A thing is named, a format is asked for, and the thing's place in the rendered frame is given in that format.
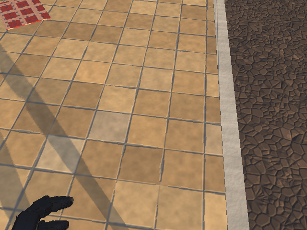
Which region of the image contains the left robot hand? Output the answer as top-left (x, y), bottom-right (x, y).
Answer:
top-left (12, 195), bottom-right (74, 230)

